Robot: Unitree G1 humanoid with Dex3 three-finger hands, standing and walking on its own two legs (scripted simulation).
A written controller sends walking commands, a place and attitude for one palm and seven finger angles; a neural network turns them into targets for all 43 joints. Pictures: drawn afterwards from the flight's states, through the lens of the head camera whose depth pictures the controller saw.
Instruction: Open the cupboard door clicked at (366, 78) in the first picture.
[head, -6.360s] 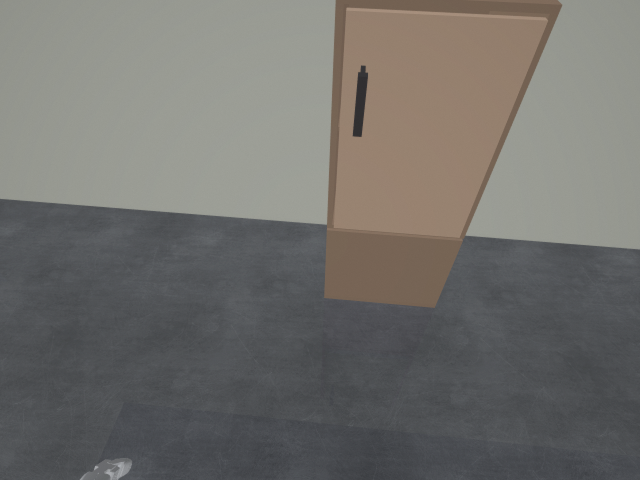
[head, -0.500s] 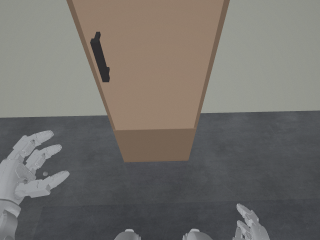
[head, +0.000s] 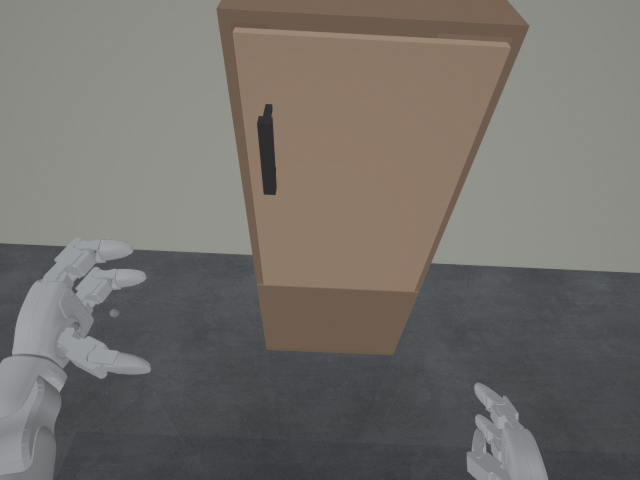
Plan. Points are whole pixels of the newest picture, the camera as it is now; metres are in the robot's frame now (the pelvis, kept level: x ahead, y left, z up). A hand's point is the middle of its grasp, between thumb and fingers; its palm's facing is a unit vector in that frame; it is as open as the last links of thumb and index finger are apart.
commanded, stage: raise the hand with hooked fingers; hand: left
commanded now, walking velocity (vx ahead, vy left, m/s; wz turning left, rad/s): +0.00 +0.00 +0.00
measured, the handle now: (269, 150) +0.58 +0.14 +0.10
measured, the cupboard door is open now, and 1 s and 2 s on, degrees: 0 0 0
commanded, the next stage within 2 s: move the hooked fingers beside the handle in 0.78 s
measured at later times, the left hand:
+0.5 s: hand (131, 274) +0.30 +0.25 +0.11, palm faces +0.05 -1.00 -0.01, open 14.0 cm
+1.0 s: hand (156, 279) +0.30 +0.22 +0.11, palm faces +0.08 -1.00 -0.01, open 14.0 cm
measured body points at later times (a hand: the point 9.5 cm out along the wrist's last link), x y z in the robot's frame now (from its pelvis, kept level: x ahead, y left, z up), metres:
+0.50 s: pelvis +0.01 -0.02 +0.01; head +0.03 -0.02 +0.46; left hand +0.30 +0.30 +0.12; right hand +0.15 -0.27 -0.06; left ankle +0.00 +0.09 -0.70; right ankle +0.02 -0.15 -0.70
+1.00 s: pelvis +0.00 -0.05 +0.01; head +0.02 -0.06 +0.46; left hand +0.29 +0.27 +0.12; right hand +0.16 -0.30 -0.07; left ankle +0.00 +0.09 -0.70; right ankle +0.02 -0.15 -0.70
